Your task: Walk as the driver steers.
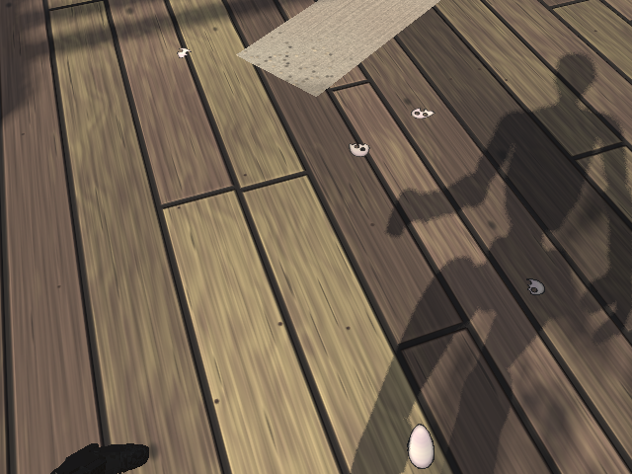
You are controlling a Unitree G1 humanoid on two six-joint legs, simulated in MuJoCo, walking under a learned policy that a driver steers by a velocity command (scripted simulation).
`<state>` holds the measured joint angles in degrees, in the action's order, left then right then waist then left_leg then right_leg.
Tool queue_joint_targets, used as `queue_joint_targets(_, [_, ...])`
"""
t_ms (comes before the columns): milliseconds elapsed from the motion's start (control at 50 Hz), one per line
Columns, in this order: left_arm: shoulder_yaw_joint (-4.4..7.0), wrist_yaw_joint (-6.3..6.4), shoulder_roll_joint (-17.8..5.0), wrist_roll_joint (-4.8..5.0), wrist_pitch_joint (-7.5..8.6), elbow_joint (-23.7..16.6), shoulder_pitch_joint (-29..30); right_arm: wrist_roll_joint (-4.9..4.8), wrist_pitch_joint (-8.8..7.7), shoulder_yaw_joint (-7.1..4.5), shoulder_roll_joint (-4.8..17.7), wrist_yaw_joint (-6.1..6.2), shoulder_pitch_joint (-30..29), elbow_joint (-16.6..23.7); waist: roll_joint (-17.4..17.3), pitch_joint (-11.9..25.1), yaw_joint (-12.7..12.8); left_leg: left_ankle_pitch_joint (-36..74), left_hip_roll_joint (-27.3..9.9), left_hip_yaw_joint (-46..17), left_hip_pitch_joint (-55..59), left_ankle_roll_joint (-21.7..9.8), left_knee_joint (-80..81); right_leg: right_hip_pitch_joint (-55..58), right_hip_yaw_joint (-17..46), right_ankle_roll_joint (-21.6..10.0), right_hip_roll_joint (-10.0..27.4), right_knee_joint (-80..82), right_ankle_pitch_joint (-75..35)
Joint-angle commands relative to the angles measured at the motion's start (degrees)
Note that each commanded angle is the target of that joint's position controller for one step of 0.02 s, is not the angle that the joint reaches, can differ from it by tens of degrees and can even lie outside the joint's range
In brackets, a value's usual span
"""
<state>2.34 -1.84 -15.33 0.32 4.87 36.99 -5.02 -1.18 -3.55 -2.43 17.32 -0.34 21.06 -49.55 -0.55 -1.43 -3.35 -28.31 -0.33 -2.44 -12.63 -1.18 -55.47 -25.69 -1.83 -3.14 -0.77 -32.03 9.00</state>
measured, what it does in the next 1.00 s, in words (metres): walks ahead: left foot, then right foot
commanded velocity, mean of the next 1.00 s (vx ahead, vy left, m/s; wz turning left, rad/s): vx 0.24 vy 0.00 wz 0.07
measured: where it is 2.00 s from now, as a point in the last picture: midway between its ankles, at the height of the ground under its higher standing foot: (346, 316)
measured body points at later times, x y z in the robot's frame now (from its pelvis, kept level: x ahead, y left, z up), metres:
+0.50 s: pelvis +0.22 +0.03 -0.01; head +0.27 +0.05 +0.44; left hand +0.27 +0.33 -0.13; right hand +0.46 -0.19 -0.09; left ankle +0.32 +0.13 -0.73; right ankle +0.12 -0.11 -0.65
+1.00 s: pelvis +0.33 +0.00 +0.02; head +0.34 -0.03 +0.46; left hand +0.32 +0.29 -0.10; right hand +0.53 -0.25 -0.09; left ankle +0.34 +0.14 -0.68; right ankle +0.28 -0.10 -0.73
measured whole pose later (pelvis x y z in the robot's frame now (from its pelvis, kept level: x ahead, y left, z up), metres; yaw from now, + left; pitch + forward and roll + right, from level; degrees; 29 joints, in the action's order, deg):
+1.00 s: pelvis +0.33 +0.00 +0.02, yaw +3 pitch +2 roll +2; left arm 3.4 1.0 -14.6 0.2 2.1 49.1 -22.9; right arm -0.9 -2.7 -4.6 16.8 -0.2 6.3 -42.7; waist -1.9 1.8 3.0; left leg -20.4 1.4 0.5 -28.0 -1.1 -50.0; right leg -11.1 1.9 -2.2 0.3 -27.3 18.5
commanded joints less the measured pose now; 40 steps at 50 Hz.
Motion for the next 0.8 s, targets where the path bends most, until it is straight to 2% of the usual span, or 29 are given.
queue_joint_targets(20, [2.63, 0.32, -8.4, -0.04, -0.11, 0.4, -12.5, -0.52, -2.55, -1.35, 7.5, -0.2, -4.9, 6.5, 4.4, 7.4, 7.1, 6.1, -4.9, -1.7, -30.8, -0.8, -14.8, 31.0, 26.7, -10.8, 17.6, 15.9, 3.0])
queue_joint_targets(40, [2.26, 0.15, -6.9, -0.44, -0.01, 0.3, -9.9, 0.17, -2.18, -1.54, 6.9, -0.17, -5.5, 6.4, 3.6, 4.6, 5.4, 9.1, -6.4, -1.7, -28.8, -0.3, -11.9, 25.4, 22.2, -10.4, 15.9, 17.7, -1.6])
queue_joint_targets(60, [2.07, 0.15, -6.2, -0.91, 0.35, 0.4, -8.6, 0.04, -1.49, -1.55, 6.1, -0.31, -4.0, 5.9, 5.2, 4.2, 3.7, 11.2, -7.6, -2.2, -25.4, 0.1, -10.6, 21.7, 19.2, -10.1, 14.9, 19.5, -4.1])
queue_joint_targets(100, [2.28, 0.17, -6.0, -0.72, 1.37, 1.6, -8.0, -0.28, -0.06, -1.3, 4.0, -0.14, -2.6, 5.2, 5.4, 3.4, 2.4, 13.3, -7.8, -2.4, -23.2, 1.0, -8.9, 17.7, 14.3, -10.4, 14.4, 22.5, -7.2])
queue_joint_targets(140, [2.72, 0.59, -7.1, -1.1, 1.94, 3.0, -8.7, -0.22, 0.68, -1.33, 3.5, 0.12, -5.1, 6.0, 4.3, 1.3, 2.6, 17.5, -7.5, -3.7, -25.8, 1.9, -5.7, 16.5, 10.1, -10.3, 14.4, 24.4, -9.7])
queue_joint_targets(180, [2.76, 1.14, -7.4, -1.56, 1.87, 4.1, -8.5, 0.3, 0.67, -1.43, 3.1, 0.14, -7.3, 6.8, 3.4, -0.1, 2.6, 23.0, -6.2, -4.1, -26.1, 2.6, 0.4, 16.5, 4.4, -9.2, 13.5, 23.5, -22.2])
queue_joint_targets(220, [2.72, 1.75, -7.9, -1.44, 1.48, 4.3, -7.1, 0.72, 0.24, -1.07, 2.1, -0.43, -9.4, 7.5, 3.8, -0.1, 2.9, 30.2, -4.9, -1.1, -21.5, 2.4, 9.5, 14.9, -2.1, -7.1, 10.9, 22.5, -28.8])
queue_joint_targets(260, [2.85, 2.5, -8.8, -1.14, 0.92, 5.2, -8.6, 0.99, 0.0, -0.67, 1.0, -1.26, -14.0, 9.3, 3.7, 0.1, 5.0, 35.7, -3.8, 1.6, -19.2, 2.1, 15.4, 16.1, -4.5, -6.3, 11.1, 21.3, -30.9])
queue_joint_targets(300, [3.15, 3.02, -9.7, -0.62, -0.05, 6.2, -9.9, 0.81, 0.17, -0.89, 1.5, -2.12, -15.7, 11.0, 3.8, 0.7, 5.7, 34.9, -3.2, 2.2, -19.5, 1.5, 18.6, 20.4, -4.8, -6.0, 12.7, 18.9, -31.8])
queue_joint_targets(340, [3.57, 3.53, -10.5, 0.13, -1.29, 6.6, -9.6, 0.95, 0.42, -1.47, 2.8, -2.94, -16.2, 12.6, 4.5, 1.1, 5.3, 29.3, -2.6, 2.8, -20.6, 0.1, 20.4, 24.9, -4.6, -5.3, 14.5, 14.9, -34.0])
queue_joint_targets(380, [4.05, 4.33, -11.5, 0.82, -2.55, 6.1, -8.1, 1.32, 0.54, -2.44, 4.6, -3.58, -13.1, 13.0, 5.5, 3.1, 3.3, 23.1, -0.4, 4.8, -17.1, -1.7, 21.7, 26.8, -4.8, -4.0, 15.1, 7.6, -41.4])
queue_joint_targets(400, [4.08, 4.71, -11.3, 1.0, -3.16, 5.7, -7.2, 1.3, 0.44, -3.36, 6.1, -3.58, -8.2, 12.1, 4.7, 5.4, 0.8, 24.0, 1.5, 5.8, -11.2, -3.0, 24.9, 26.2, -5.8, -2.6, 13.6, 0.1, -42.7])
queue_joint_targets(420, [3.69, 4.81, -10.3, 0.74, -3.34, 5.4, -8.2, 1.48, 0.29, -4.72, 9.1, -2.78, -2.7, 11.0, 1.1, 8.7, -1.6, 35.1, 2.2, 4.0, -1.9, -5.1, 29.9, 22.5, -7.4, 0.3, 9.7, -11.6, -36.4])
queue_joint_targets(440, [2.3, 4.4, -6.6, -2.09, -2.84, 3.9, -12.2, 1.67, 0.72, -5.9, 14.8, -1.33, -0.4, 11.7, -10.8, 14.8, 0.1, 63.9, -10.5, -12.4, 14.7, -11.1, 25.2, 6.8, -7.8, 4.2, 3.9, -30.4, -3.2])
queue_joint_targets(460, [1.04, 3.22, -4.4, -2.32, -2.21, 2.8, -16.3, 2.24, 0.9, -5.53, 16.1, -1.11, -2.6, 14.0, -16.1, 24.3, 3.3, 66.5, -22.4, -36.3, 27.6, -24.1, 28.4, -9.0, 1.4, 6.7, -5.9, -47.3, 32.6])
queue_joint_targets(480, [2.06, 2.3, -9.1, -0.78, -1.94, 3.8, -13.5, 1.77, 1.46, -4.74, 12.1, -1.33, -4.1, 15.5, -6.4, 25.9, -0.1, 55.5, -19.7, -31.9, 24.6, -22.2, 31.1, -10.7, 9.2, 5.7, -1.7, -49.6, 28.8])
queue_joint_targets(500, [2.05, 2.18, -9.3, 0.66, -2.32, 3.1, -9.7, 1.44, 1.72, -3.58, 8.5, -1.07, -8.2, 16.1, -3.3, 19.4, 0.7, 48.2, -17.8, -24.2, 18.2, -19.0, 31.8, -12.7, 7.8, 5.1, 0.9, -47.6, 24.3])
queue_joint_targets(520, [1.95, 2.72, -8.3, 0.37, -3.13, 4.0, -8.7, 0.89, 2.04, -2.58, 5.5, -0.86, -10.7, 15.9, 1.4, 13.6, 2.3, 43.0, -15.1, -18.7, 10.3, -15.8, 33.1, -12.1, 6.6, 5.3, 3.6, -42.4, 21.6])
queue_joint_targets(540, [2.18, 3.36, -8.6, -0.18, -4.15, 4.2, -8.3, 0.9, 2.19, -1.81, 3.6, -0.63, -12.5, 15.8, 0.3, 11.2, 3.4, 38.7, -13.5, -15.9, 3.5, -14.3, 34.6, -8.7, 6.5, 5.7, 5.3, -37.4, 19.5])
queue_joint_targets(580, [1.98, 3.63, -6.9, -0.27, -5.47, 5.4, -11.0, 2.58, 2.12, -1.57, 3.7, -0.61, -14.1, 14.9, -4.2, 9.6, 5.4, 36.7, -10.4, -10.7, -6.4, -13.7, 37.4, 0.4, 4.6, 6.6, 5.0, -32.0, 15.9])
queue_joint_targets(600, [1.62, 3.78, -5.6, -0.22, -5.59, 6.1, -12.2, 3.08, 1.9, -1.34, 3.1, -0.45, -14.7, 14.3, -5.1, 9.6, 5.9, 37.3, -9.7, -8.3, -7.9, -13.5, 37.8, 3.0, 4.4, 7.0, 5.2, -27.6, 15.2])
queue_joint_targets(640, [0.96, 3.98, -4.2, -0.29, -5.53, 6.8, -11.5, 3.42, 1.61, -1.3, 3.0, 0.0, -14.8, 12.9, -5.9, 10.0, 5.0, 35.3, -9.5, -5.7, -7.8, -13.0, 38.1, 6.2, 4.4, 7.3, 5.9, -19.4, 12.1])
queue_joint_targets(660, [0.97, 4.0, -4.5, -0.16, -5.55, 6.8, -10.6, 3.5, 1.68, -1.46, 3.6, 0.24, -14.6, 12.3, -6.1, 10.2, 4.2, 31.8, -10.2, -5.7, -7.2, -12.9, 38.7, 7.1, 4.3, 7.2, 6.0, -17.0, 10.2])
queue_joint_targets(700, [1.58, 4.0, -6.8, 0.28, -5.8, 6.1, -8.4, 3.35, 2.28, -2.01, 5.5, 0.8, -14.8, 11.7, -6.4, 8.7, 3.1, 22.0, -11.6, -6.9, -6.5, -12.9, 39.9, 6.5, 3.6, 6.8, 5.6, -15.0, 9.3])
queue_joint_targets(740, [2.03, 4.04, -7.9, 0.41, -6.03, 5.2, -6.7, 2.86, 3.03, -2.38, 6.7, 1.37, -15.0, 11.2, -6.4, 6.3, 2.4, 16.2, -13.2, -8.6, -4.9, -12.9, 40.5, 4.3, 3.1, 6.2, 5.2, -14.3, 11.3])
queue_joint_targets(800, [2.02, 3.7, -6.8, 0.33, -5.82, 5.3, -7.5, 1.42, 3.47, -3.06, 7.8, 1.9, -14.2, 10.5, -6.7, 5.5, 2.4, 1.2, -14.8, -10.7, -2.5, -11.6, 42.3, 3.1, 0.6, 4.0, 4.3, -11.7, 13.6])
Next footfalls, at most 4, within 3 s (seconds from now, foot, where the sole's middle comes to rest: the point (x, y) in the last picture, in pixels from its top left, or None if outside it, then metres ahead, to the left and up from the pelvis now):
0.42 left None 0.36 0.13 -0.76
0.88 right None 0.32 -0.10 -0.76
1.30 left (254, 406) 0.61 0.15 -0.76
1.78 right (402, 312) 0.82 -0.21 -0.76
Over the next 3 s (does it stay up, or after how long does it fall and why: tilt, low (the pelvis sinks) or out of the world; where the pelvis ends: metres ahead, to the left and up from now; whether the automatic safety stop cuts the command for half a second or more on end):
stays up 0.88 -0.10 0.01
